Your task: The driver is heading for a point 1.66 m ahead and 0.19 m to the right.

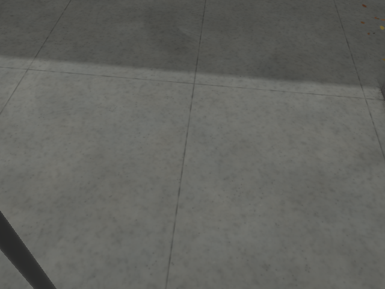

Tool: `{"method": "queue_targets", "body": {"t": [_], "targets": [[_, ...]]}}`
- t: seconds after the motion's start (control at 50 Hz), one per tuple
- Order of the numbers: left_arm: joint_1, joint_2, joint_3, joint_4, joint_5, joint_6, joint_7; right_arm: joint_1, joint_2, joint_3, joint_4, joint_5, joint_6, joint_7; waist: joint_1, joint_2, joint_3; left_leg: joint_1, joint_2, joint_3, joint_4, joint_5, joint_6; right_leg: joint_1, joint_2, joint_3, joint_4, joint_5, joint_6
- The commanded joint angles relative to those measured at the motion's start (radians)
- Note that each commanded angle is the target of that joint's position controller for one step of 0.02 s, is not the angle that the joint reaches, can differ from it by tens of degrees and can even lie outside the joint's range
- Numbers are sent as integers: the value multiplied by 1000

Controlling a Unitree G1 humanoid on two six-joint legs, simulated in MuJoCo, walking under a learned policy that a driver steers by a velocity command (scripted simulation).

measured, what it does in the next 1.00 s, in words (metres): steps on the spot, turning right: right foot, then left foot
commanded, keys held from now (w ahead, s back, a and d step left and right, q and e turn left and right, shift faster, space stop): e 0.42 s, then no key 0.58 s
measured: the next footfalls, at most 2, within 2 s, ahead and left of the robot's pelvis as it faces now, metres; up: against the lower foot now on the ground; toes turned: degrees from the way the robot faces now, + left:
right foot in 0.32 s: +0.00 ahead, -0.14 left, +0.00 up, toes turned -18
left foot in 0.70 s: +0.06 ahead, +0.08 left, +0.00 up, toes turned -21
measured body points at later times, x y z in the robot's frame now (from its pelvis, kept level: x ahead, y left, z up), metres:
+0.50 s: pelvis -0.01 -0.05 +0.00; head +0.01 -0.07 +0.45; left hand +0.14 +0.19 -0.12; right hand +0.05 -0.36 -0.10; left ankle +0.07 +0.07 -0.63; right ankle -0.04 -0.12 -0.74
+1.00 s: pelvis +0.01 -0.03 +0.00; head +0.03 -0.03 +0.45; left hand +0.20 +0.17 -0.13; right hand +0.01 -0.29 -0.14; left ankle +0.03 +0.09 -0.74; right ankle -0.04 -0.12 -0.74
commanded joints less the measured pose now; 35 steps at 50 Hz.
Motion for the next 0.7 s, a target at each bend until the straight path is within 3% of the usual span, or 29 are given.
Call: {"method": "queue_targets", "body": {"t": [0.02, 0.08, 0.12, 0.16, 0.2, 0.24, 0.28, 0.3, 0.32, 0.34, 0.36, 0.38, 0.4, 0.42, 0.44, 0.46, 0.48, 0.5, 0.54, 0.56, 0.6, 0.62, 0.64, 0.68, 0.7], "targets": [[117, 21, 2, -23, 3, -9, -45, -91, -99, -20, -77, -4, -28, -12, 51, 66, -41, 36, 202, -99, -175, 237, 203, 36, -73, -72, -24, 142, 15], [-5, -12, -15, -64, -1, 6, -57, 42, -156, -50, -16, 7, -44, -44, -38, 98, 15, 159, 245, -119, -172, 4, 169, 12, -162, -128, -377, 84, 11], [-33, -28, -30, -78, 15, 29, -38, 89, -174, -60, 5, -2, -55, -57, -49, 130, 16, 193, 356, -210, -199, 117, 213, 48, -172, -119, -452, 3, -10], [-30, -5, -24, -70, 22, 33, -13, 59, -193, -76, -15, -5, -61, -56, -61, 140, -4, 234, 394, -228, -185, 180, 227, 84, -161, -139, -536, -15, -26], [-24, -6, -18, -53, 24, 30, -3, 16, -203, -87, -32, -11, -62, -56, -48, 146, -13, 210, 403, -200, -181, 166, 202, 173, -138, -170, -603, -31, -55], [-25, 1, -2, -35, 14, 19, 1, -6, -212, -97, -40, -16, -62, -60, -44, 155, -9, 187, 399, -163, -171, 94, 155, 265, -106, -189, -678, -26, -86], [7, 11, 23, -9, -7, 0, 2, -36, -218, -102, -32, -18, -59, -61, -14, 141, -6, 161, 391, -109, -105, 16, 102, 392, -76, -200, -837, 64, -111], [54, 25, 45, 13, -29, -22, 3, -62, -195, -94, -22, -22, -61, -54, 21, 112, -24, 96, 350, -46, 12, -27, 60, 532, -57, -191, -944, 180, -123], [160, 49, 66, 50, -18, -38, 11, -59, -117, -74, -20, -23, -60, -42, 74, -28, -77, -61, 249, 54, 239, -209, -6, 762, -98, -106, -1056, 481, -177], [284, 204, 97, 27, -3, -56, 35, -76, -27, -47, -134, -22, -62, -36, 72, -217, -200, -403, 53, 81, 604, -580, -91, 1053, -400, 339, -1005, 989, -436], [355, 217, 104, 50, 42, -81, 3, -169, -53, -43, -173, 30, -59, -32, 153, -20, -99, -591, -27, -209, 614, -531, -106, 1016, -473, 464, -1076, 807, -487], [277, 159, 99, 58, 24, -89, -16, -188, -84, -44, -168, 45, -53, -33, 140, -45, 2, -678, -24, -253, 692, -457, -116, 936, -449, 396, -1081, 698, -474], [213, 116, 92, 59, -8, -79, -34, -145, -151, -65, -139, 32, -50, -44, 91, -62, 1, -676, 3, -232, 763, -409, -119, 875, -422, 327, -1072, 658, -455], [148, 93, 86, 40, -41, -66, -48, -68, -178, -70, -102, 10, -46, -44, 36, -65, 4, -609, 30, -213, 779, -330, -120, 752, -379, 239, -1059, 645, -414], [91, 83, 82, 20, -42, -52, -58, -7, -156, -59, -65, -12, -35, -33, -3, -61, 23, -511, 35, -198, 815, -222, -115, 575, -344, 184, -1059, 636, -391], [63, 66, 77, 7, -25, -39, -60, 25, -116, -44, -40, -16, -18, -14, -13, -40, 22, -450, 20, -187, 861, -99, -114, 456, -311, 152, -1065, 638, -374], [50, 53, 65, 7, -6, -36, -56, 63, -73, -26, -14, -16, -10, 16, -23, -4, 1, -369, 5, -174, 875, 24, -120, 379, -271, 113, -1051, 618, -349], [47, 40, 56, 21, 9, -39, -51, 137, -67, -19, 21, -21, -6, 57, -44, 1, 23, -307, 10, -179, 889, 117, -114, 312, -239, 79, -1029, 583, -305], [24, 35, 34, 32, -21, -46, -53, 153, -94, -26, 41, -13, -3, 108, -51, -19, 23, -210, 22, -163, 879, 172, -127, 209, -211, 64, -992, 466, -253], [28, 44, 27, 45, -26, -48, -54, 141, -99, -26, 42, -17, -3, 116, -43, -31, 27, -186, 30, -160, 870, 157, -138, 186, -203, 74, -980, 386, -243], [25, 57, 16, 60, -29, -51, -61, 128, -107, -24, 46, -25, -6, 108, -24, -55, 15, -165, 43, -165, 837, 79, -171, 225, -214, 128, -928, 338, -246], [42, 51, 4, 58, -55, -56, -64, 55, -101, -27, 15, -18, -8, 89, -8, -52, 10, -216, 48, -153, 690, -28, -193, 315, -219, 167, -898, 369, -241], [57, 62, 1, 56, -77, -62, -57, -39, -89, -18, -13, 4, -1, 66, 35, -76, 14, -288, 69, -173, 494, -117, -220, 445, -245, 233, -896, 416, -257], [131, 93, 9, 85, -96, -61, -62, -46, -60, -2, 13, 9, 22, 34, 79, -103, -12, -234, 57, -146, 356, -179, -233, 528, -270, 310, -885, 475, -307], [110, 77, 0, 90, -111, -53, -82, 13, -48, 7, 51, 19, 27, 36, 47, -59, -16, -149, 58, -142, 245, -47, -221, 507, -264, 332, -887, 484, -305]]}}
Over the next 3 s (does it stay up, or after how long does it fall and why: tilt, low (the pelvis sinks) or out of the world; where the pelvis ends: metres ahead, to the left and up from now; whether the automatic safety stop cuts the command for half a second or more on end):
stays up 0.67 -0.26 -0.33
